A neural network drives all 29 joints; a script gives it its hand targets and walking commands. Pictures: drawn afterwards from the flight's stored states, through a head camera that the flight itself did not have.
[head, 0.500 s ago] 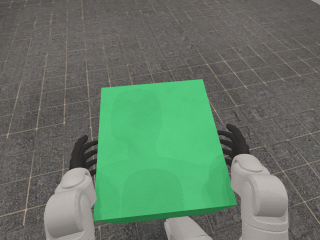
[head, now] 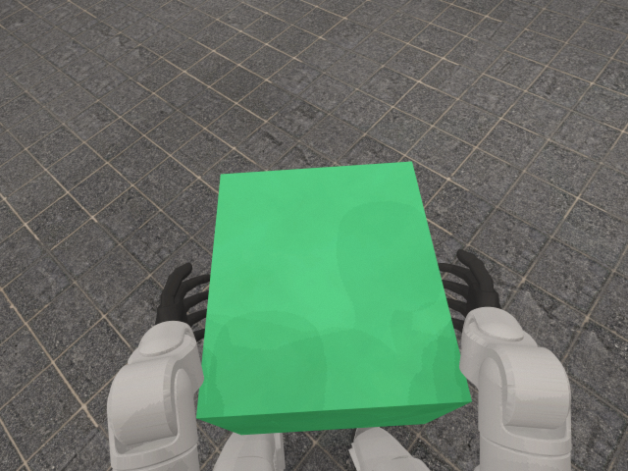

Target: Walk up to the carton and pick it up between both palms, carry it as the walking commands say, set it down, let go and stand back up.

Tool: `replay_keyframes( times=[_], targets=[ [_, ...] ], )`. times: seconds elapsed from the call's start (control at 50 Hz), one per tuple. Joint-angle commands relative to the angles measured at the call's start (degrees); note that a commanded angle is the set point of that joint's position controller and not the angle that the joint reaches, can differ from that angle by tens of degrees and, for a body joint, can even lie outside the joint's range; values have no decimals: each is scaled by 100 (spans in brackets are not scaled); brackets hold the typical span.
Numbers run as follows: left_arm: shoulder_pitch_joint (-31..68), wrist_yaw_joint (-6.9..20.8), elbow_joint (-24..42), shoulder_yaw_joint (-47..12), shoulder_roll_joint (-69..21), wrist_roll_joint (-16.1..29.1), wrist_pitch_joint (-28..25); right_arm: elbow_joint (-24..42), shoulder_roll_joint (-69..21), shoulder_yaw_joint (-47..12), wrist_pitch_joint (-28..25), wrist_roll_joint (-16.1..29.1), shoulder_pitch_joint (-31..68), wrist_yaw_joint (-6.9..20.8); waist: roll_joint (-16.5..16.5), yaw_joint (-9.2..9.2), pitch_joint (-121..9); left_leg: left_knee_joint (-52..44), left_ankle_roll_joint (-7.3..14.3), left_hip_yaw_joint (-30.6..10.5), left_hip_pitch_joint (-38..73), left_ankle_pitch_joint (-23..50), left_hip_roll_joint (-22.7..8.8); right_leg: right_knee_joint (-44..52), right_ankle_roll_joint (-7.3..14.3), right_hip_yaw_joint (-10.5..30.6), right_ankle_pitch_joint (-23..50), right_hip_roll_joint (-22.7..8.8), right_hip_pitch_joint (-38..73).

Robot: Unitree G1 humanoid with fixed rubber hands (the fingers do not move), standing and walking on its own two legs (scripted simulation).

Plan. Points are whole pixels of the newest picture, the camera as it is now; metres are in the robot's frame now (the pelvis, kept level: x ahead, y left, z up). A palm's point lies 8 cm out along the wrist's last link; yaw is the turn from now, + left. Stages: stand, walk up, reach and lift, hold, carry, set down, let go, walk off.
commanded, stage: carry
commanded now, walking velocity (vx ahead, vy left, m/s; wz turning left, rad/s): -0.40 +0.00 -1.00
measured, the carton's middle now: (324, 301) +0.33 +0.01 -0.05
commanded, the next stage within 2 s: none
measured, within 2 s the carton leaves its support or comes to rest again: neither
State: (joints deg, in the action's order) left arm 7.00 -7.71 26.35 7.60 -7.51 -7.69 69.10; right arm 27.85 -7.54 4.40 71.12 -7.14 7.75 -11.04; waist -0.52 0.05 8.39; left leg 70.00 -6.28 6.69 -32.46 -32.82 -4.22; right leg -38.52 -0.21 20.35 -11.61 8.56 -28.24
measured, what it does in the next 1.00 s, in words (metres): walks backwards, turning right: left foot, then right foot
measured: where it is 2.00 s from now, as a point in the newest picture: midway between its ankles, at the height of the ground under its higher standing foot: outside the picture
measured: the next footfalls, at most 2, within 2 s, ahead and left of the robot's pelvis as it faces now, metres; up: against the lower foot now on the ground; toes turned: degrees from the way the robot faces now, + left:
left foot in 0.20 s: -0.06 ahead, +0.07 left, +0.00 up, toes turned -3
right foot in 0.52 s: -0.24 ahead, -0.28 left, +0.00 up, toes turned -22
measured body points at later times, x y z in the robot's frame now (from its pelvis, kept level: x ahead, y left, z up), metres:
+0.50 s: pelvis -0.16 -0.11 -0.01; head -0.17 -0.09 +0.44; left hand +0.14 -0.04 +0.09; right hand +0.03 -0.35 +0.10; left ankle -0.10 +0.07 -0.73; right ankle -0.27 -0.26 -0.69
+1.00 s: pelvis -0.31 -0.11 -0.01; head -0.27 -0.12 +0.44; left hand +0.01 -0.18 +0.07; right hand -0.22 -0.42 +0.09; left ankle -0.27 -0.03 -0.73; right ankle -0.29 -0.26 -0.72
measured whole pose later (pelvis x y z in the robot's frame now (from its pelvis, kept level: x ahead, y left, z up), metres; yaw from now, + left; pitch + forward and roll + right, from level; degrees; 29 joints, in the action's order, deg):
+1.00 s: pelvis -0.31 -0.11 -0.01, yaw -44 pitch +5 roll +1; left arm 5.9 -7.7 30.7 6.5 -7.4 -7.5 67.3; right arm 32.0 -7.5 3.8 68.3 -6.2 5.9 -10.9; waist -4.0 0.3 -1.6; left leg 37.3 -1.3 6.7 -21.2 -22.0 0.8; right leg -36.3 -2.1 17.6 -9.9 11.8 -33.3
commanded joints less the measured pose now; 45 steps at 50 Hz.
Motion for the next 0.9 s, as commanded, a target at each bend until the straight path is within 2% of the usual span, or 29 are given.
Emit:
replay_keyframes(
  times=[0.0, 0.04, 0.08, 0.1, 0.12, 0.14, 0.16, 0.18, 0.24, 0.3, 0.34, 0.38, 0.4, 0.42, 0.44, 0.46, 0.48, 0.5, 0.54, 0.56, 0.58, 0.6, 0.64, 0.68, 0.74, 0.76, 0.8, 0.84, 0.88],
  targets=[
    [2248, 1501, 2126, -4000, -5594, 2855, -578, 1562, -6156, -4537, -652, 2845, 2280, 1375, -1283, 40, -3772, -1678, 34, -554, 366, 238, 827, 1174, -174, 1685, 5466, -1041, 3072],
    [1983, 1439, 1977, -4098, -5451, 2842, -471, 1356, -5915, -4338, -581, 2654, 1762, 1348, -1455, 71, -3939, -2695, 81, -383, 1091, 121, 973, 1289, -269, 1824, 5946, -1045, 2970],
    [1732, 1368, 1912, -4159, -5216, 2818, -327, 1215, -5658, -4150, -510, 2488, 1309, 1312, -1540, 35, -4250, -4067, 242, -173, 2709, 539, 812, 1620, -897, 1381, 5381, -779, 2146],
    [1537, 1345, 1759, -4149, -5137, 2739, -248, 1280, -5505, -4110, -468, 2454, 1343, 1316, -1285, 62, -4169, -4768, 436, -242, 3630, 1302, 389, 1469, -1058, 932, 3769, -570, 1277],
    [1568, 1327, 1751, -4220, -5158, 2748, -189, 1202, -5435, -3974, -475, 2438, 1299, 1325, 409, 64, -3946, -5082, 946, -629, 4111, 2862, -693, 237, -1057, 32, 575, 27, 461],
    [1761, 1315, 1837, -4299, -5200, 2805, -152, 1155, -5529, -3944, -482, 2477, 1348, 1362, 1776, 116, -4087, -4499, 1634, -1382, 4133, 5120, -2079, -1920, -740, -579, -2108, 245, -293],
    [1862, 1299, 1732, -4331, -5177, 2800, -93, 1057, -5535, -3913, -461, 2432, 1240, 1398, 1895, 120, -3795, -4483, 1819, -1230, 3491, 6087, -2686, -3474, -624, -896, -2565, -78, -611],
    [1994, 1259, 1574, -4311, -5186, 2710, -32, 962, -5547, -3917, -378, 2410, 1289, 1438, 1560, 184, -3309, -4525, 1695, -826, 3032, 6249, -2810, -4438, -498, -979, -2452, -261, -914],
    [2738, 1228, 1564, -4416, -5190, 2770, 102, 695, -5412, -3656, -237, 2302, 1692, 1475, 1023, 368, -2444, -4176, 1402, 215, 2224, 5398, -2437, -5052, -581, -1522, -1404, -945, -890],
    [2756, 1205, 1383, -4301, -4956, 2708, 248, 452, -5084, -3515, -91, 2143, 1709, 1419, 636, 373, -1984, -3946, 1065, 669, 2176, 4728, -1838, -3628, -549, -1766, -1396, -893, -877],
    [2468, 1191, 1121, -4206, -4892, 2761, 321, 451, -4858, -3361, -74, 2010, 1489, 1320, 1086, 288, -2083, -3411, 711, 895, 2630, 5294, -1801, -2076, -450, -2000, -1231, -845, -580],
    [2418, 1216, 1001, -4156, -4744, 2798, 386, 474, -4768, -3390, -72, 1983, 1543, 1255, 1655, 204, -2338, -2906, 679, 803, 2821, 5387, -2031, -965, -327, -1988, -1329, -1007, -122],
    [2330, 1213, 920, -4156, -4747, 2804, 421, 536, -4695, -3395, -52, 1975, 1606, 1243, 1671, 228, -2418, -2580, 614, 841, 2788, 5154, -2032, -388, -324, -1998, -1213, -975, 101],
    [2271, 1190, 859, -4108, -4567, 2683, 474, 357, -4564, -3376, 27, 1969, 1543, 1258, 1457, 256, -2070, -2268, 412, 1111, 2344, 4134, -1886, 484, -346, -2110, -822, -890, 300],
    [2395, 1208, 841, -4099, -4594, 2689, 487, 393, -4517, -3385, 42, 1998, 1740, 1261, 755, 286, -1785, -1899, 127, 1057, 1663, 2225, -1649, 1127, -287, -1489, 239, -979, 527],
    [2325, 1204, 715, -3996, -4485, 2611, 480, 355, -4476, -3464, 84, 1977, 1651, 1291, -739, 101, -1315, -1458, -83, 1013, 402, -1099, -1153, 1253, -37, -280, 3894, -1624, 1023],
    [2408, 1213, 689, -3938, -4532, 2620, 450, 464, -4670, -3594, 86, 2080, 1851, 1309, -1944, 68, -1484, -543, -366, 700, -520, -1990, -726, 798, 358, 1023, 6869, -2347, 1528],
    [2281, 1236, 579, -3868, -4555, 2620, 439, 307, -4754, -3610, 98, 2208, 2004, 1347, -1875, 55, -1690, 27, -357, 24, -605, -1604, -617, 778, 518, 1236, 6961, -2286, 1459],
    [2345, 1290, 788, -3892, -4802, 2585, 371, 357, -5112, -3739, 31, 2298, 2208, 1393, -1243, 33, -1984, 426, -340, -379, -735, -714, -515, 837, 338, 1137, 5903, -2083, 1599],
    [2290, 1317, 835, -3829, -4945, 2541, 315, 533, -5317, -3955, -5, 2418, 2377, 1459, -1301, 31, -2007, 496, -267, -487, -725, -443, -363, 907, 324, 1205, 5248, -1855, 1624],
    [2232, 1368, 877, -3801, -5263, 2540, 193, 821, -5680, -4220, -84, 2613, 2620, 1506, -1747, 31, -2269, 366, -195, -541, -576, -130, -313, 906, 373, 1068, 4942, -1732, 1714],
    [2422, 1444, 1194, -3841, -5606, 2657, 40, 1193, -6128, -4464, -215, 2862, 3056, 1535, -1591, 16, -2560, 330, -176, -628, -567, 87, -186, 838, 256, 1009, 4637, -1477, 2024],
    [2427, 1505, 1369, -3905, -5983, 2743, -186, 1382, -6497, -4535, -380, 2972, 2929, 1532, -1576, 20, -3305, -82, -125, -679, -443, 234, -2, 632, 132, 803, 5247, -1308, 2820],
    [2192, 1531, 1497, -3913, -5985, 2733, -383, 1746, -6379, -4616, -561, 3073, 2913, 1531, -1398, 40, -4030, -450, -46, -581, -57, 440, 172, 722, 26, 595, 4275, -1173, 3161],
    [2129, 1535, 1768, -3985, -5896, 2741, -549, 1950, -6217, -4710, -673, 3083, 2814, 1532, -1373, 72, -3935, -1211, 80, -527, 332, 410, 428, 1285, -11, 926, 2241, -1205, 2916],
    [2249, 1507, 1955, -4068, -5822, 2772, -585, 1877, -6177, -4675, -661, 3061, 2650, 1540, -1392, 99, -3933, -1500, 130, -606, 438, 327, 438, 1343, 201, 1131, 1884, -1287, 2850],
    [2098, 1410, 1904, -4106, -5637, 2702, -524, 1560, -5936, -4458, -546, 2907, 2165, 1543, -1188, 169, -3883, -2253, 189, -553, 698, -87, 644, 1390, 419, 1526, 2438, -1398, 2836],
    [1939, 1337, 1701, -4178, -5471, 2661, -398, 1310, -5707, -4271, -442, 2748, 1752, 1526, -1409, 171, -3999, -3308, 259, -418, 1434, -330, 718, 1432, 491, 1604, 2847, -1429, 2468],
    [1820, 1253, 1475, -4265, -5283, 2609, -237, 1060, -5403, -3993, -350, 2584, 1425, 1558, -1141, 29, -4071, -5088, 440, -308, 3424, 841, 291, 1321, -90, 711, 1840, -999, 1062]
  ],
)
